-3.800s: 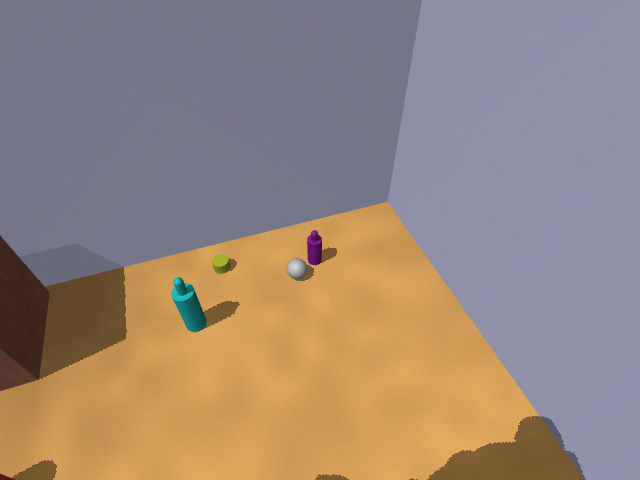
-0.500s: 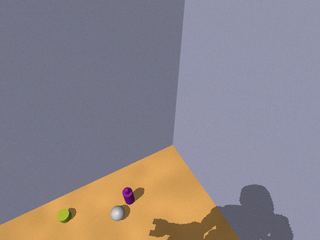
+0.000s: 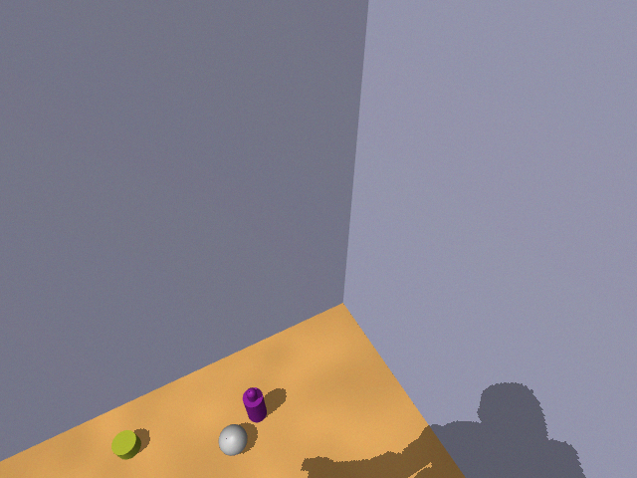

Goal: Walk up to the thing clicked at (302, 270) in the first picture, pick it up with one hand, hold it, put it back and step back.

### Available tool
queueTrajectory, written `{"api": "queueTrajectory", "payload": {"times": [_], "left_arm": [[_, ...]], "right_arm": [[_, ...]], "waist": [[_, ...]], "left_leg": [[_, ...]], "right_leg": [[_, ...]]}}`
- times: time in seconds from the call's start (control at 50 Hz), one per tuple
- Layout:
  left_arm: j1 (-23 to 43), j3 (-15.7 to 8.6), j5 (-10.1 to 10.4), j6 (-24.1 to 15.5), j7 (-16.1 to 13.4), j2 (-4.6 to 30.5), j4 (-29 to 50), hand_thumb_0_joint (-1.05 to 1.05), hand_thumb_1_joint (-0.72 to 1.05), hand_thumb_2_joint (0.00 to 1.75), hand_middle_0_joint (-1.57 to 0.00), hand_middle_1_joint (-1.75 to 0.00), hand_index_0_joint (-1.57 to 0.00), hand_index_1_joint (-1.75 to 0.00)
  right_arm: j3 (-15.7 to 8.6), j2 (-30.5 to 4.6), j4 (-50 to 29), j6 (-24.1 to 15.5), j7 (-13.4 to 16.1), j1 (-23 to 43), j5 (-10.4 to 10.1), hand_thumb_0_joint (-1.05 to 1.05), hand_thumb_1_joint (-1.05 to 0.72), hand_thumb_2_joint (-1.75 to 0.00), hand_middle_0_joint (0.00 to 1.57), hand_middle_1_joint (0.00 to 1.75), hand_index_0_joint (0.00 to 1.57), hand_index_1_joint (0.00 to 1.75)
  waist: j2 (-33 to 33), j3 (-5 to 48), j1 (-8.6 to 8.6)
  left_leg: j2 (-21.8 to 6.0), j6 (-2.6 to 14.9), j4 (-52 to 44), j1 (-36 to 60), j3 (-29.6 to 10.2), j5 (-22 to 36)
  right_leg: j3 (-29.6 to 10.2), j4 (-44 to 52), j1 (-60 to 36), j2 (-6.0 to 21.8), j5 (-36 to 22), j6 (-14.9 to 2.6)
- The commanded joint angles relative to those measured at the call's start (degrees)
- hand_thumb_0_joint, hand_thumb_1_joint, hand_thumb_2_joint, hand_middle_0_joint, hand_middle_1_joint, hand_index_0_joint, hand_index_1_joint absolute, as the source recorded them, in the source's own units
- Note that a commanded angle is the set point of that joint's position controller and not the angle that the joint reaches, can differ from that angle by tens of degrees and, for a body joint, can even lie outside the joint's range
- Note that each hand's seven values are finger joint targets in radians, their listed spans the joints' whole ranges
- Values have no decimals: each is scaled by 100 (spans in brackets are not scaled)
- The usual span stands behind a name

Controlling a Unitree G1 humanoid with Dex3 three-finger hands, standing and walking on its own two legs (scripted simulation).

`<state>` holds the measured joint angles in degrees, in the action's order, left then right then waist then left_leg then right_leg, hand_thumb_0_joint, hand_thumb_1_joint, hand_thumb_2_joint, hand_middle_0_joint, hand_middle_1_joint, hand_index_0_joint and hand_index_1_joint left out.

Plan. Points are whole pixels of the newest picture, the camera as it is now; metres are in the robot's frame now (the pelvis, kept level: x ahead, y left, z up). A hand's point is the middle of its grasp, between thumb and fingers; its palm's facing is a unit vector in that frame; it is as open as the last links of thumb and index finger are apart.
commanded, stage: walk up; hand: left
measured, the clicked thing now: (233, 439) +0.41 +0.26 -0.74
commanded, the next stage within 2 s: stand in 0.50 s
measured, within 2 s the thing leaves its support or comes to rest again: neither
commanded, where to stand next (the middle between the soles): +0.03 +0.02 m, yaw +1 degrees
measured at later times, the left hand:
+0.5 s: hand out of the picture +0.09 +0.25 -0.16, palm faces -0.01 -0.95 -0.33, open 7.4 cm
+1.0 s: hand out of the picture +0.09 +0.25 -0.16, palm faces -0.02 -0.94 -0.34, open 7.4 cm
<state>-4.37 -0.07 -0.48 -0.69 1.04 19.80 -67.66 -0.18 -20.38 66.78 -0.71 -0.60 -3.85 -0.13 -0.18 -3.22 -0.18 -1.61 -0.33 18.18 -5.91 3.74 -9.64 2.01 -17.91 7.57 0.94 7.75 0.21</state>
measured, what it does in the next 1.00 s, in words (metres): stands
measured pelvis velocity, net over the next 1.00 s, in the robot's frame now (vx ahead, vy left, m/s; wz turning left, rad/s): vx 0.02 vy -0.01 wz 0.01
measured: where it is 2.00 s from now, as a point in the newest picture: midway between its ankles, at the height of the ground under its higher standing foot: outside the picture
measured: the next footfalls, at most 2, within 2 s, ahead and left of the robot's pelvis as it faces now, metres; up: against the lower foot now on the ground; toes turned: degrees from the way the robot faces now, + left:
none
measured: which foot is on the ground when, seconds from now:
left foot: down 0.00-1.00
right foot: down 0.00-1.00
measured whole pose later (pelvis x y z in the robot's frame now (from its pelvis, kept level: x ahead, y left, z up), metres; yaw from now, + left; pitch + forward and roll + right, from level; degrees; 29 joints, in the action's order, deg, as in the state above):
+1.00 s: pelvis +0.02 -0.01 +0.00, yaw +1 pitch -2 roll +0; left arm -5.6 0.4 -0.6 -0.8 0.4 20.1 -65.9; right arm -0.3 -19.5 65.9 -0.6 -0.2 -5.5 0.4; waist 0.0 -2.6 0.3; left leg -1.9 -1.1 16.5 -4.2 2.9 -10.3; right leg 2.8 -17.4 6.1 0.6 9.4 -0.3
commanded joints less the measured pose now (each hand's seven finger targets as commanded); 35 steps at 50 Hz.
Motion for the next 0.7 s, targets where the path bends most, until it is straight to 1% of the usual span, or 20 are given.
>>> {"api": "queueTrajectory", "payload": {"times": [0.0,0.04,0.06,0.1,0.22,0.28,0.32,0.34,0.44,0.46,0.48,0.5,0.52,0.54,0.58,0.62,0.64,0.68], "left_arm": [[383,-253,19,-147,-104,1217,359,0,90,90,-20,-30,-20,-30],[336,-257,19,-141,-109,1213,348,0,90,90,-20,-30,-20,-30],[361,-255,9,-146,-108,1205,372,0,90,90,-20,-30,-20,-30],[331,-264,16,-136,-111,1197,358,0,90,90,-20,-30,-20,-30],[275,-271,4,-116,-111,1186,372,0,90,90,-20,-30,-20,-30],[249,-273,15,-110,-113,1155,348,0,90,90,-20,-30,-20,-30],[230,-277,12,-108,-115,1158,386,0,90,90,-20,-30,-20,-30],[218,-268,16,-106,-115,1144,378,0,90,90,-20,-30,-20,-30],[243,-269,-3,-116,-128,1147,418,0,90,90,-20,-30,-20,-30],[275,-276,2,-117,-130,1147,434,0,90,90,-20,-30,-20,-30],[228,-226,5,-111,-140,1184,459,0,90,90,-20,-30,-20,-30],[241,-238,-5,-110,-150,1201,468,0,90,90,-20,-30,-20,-30],[237,-231,3,-116,-150,1202,469,0,90,90,-20,-30,-20,-30],[279,-228,-5,-121,-154,1196,493,0,90,90,-20,-30,-20,-30],[194,-211,4,-137,-151,1184,496,0,90,90,-20,-30,-20,-30],[211,-224,7,-123,-148,1208,485,0,90,90,-20,-30,-20,-30],[213,-221,2,-123,-149,1222,494,0,90,90,-20,-30,-20,-30],[174,-211,17,-121,-141,1210,498,0,90,90,-20,-30,-20,-30]], "right_arm": [[-193,-1196,-305,-109,48,285,22,0,-90,-90,20,30,20,30],[-201,-1182,-306,-99,47,294,31,0,-90,-90,20,30,20,30],[-199,-1201,-303,-98,51,253,32,0,-90,-90,20,30,20,30],[-202,-1185,-299,-97,53,267,32,0,-90,-90,20,30,20,30],[-206,-1183,-301,-112,66,239,42,0,-90,-90,20,30,20,30],[-215,-1165,-300,-117,72,202,24,0,-90,-90,20,30,20,30],[-220,-1155,-296,-115,78,183,30,0,-90,-90,20,30,20,30],[-223,-1162,-304,-108,76,216,32,0,-90,-90,20,30,20,30],[-234,-1149,-344,-89,72,213,39,0,-90,-90,20,30,20,30],[-229,-1122,-335,-87,72,183,43,0,-90,-90,20,30,20,30],[-199,-1094,-360,-98,82,136,79,0,-90,-90,20,30,20,30],[-218,-1124,-368,-102,84,182,87,0,-90,-90,20,30,20,30],[-204,-1098,-380,-101,81,206,89,0,-90,-90,20,30,20,30],[-219,-1131,-390,-114,82,176,90,0,-90,-90,20,30,20,30],[-211,-1125,-379,-123,81,159,77,0,-90,-90,20,30,20,30],[-208,-1134,-376,-132,92,137,77,0,-90,-90,20,30,20,30],[-205,-1117,-394,-131,88,178,79,0,-90,-90,20,30,20,30],[-191,-1106,-386,-135,86,153,67,0,-90,-90,20,30,20,30]], "waist": [[38,487,41],[59,401,32],[45,494,51],[4,463,38],[26,546,21],[-14,553,29],[8,584,24],[-23,526,18],[17,469,34],[47,460,45],[16,491,66],[-7,544,49],[33,427,37],[-11,571,65],[-63,543,41],[-112,478,51],[-56,503,42],[-51,422,31]], "left_leg": [[-636,147,-370,67,-682,172],[-616,148,-365,36,-686,103],[-630,152,-361,48,-687,94],[-623,150,-379,-15,-709,102],[-635,158,-399,-44,-715,222],[-648,145,-380,15,-731,430],[-656,146,-373,69,-705,438],[-641,139,-372,35,-722,438],[-633,149,-350,33,-698,445],[-619,137,-343,0,-702,435],[-665,107,-442,-31,-696,313],[-683,121,-449,-39,-723,251],[-663,107,-448,-97,-718,326],[-698,105,-435,10,-710,494],[-698,95,-424,34,-710,629],[-675,90,-463,-15,-689,503],[-705,85,-453,36,-712,628],[-685,69,-482,1,-703,559]], "right_leg": [[-711,385,-3,705,-302,-98],[-711,443,94,664,-145,-83],[-716,436,-3,694,-218,-94],[-688,416,-2,665,-147,-86],[-658,327,-113,670,-387,-84],[-626,279,-121,657,-455,-80],[-637,279,-116,667,-427,-102],[-626,301,-90,661,-455,-79],[-636,327,-91,668,-500,-81],[-656,347,-93,667,-479,-80],[-618,344,-100,691,-223,-77],[-627,335,-166,701,-172,-97],[-638,340,-126,704,-176,-98],[-631,283,-176,728,-340,-118],[-627,292,-183,732,-505,-111],[-636,293,-179,728,-439,-112],[-602,247,-172,720,-469,-126],[-618,302,-129,711,-424,-116]]}}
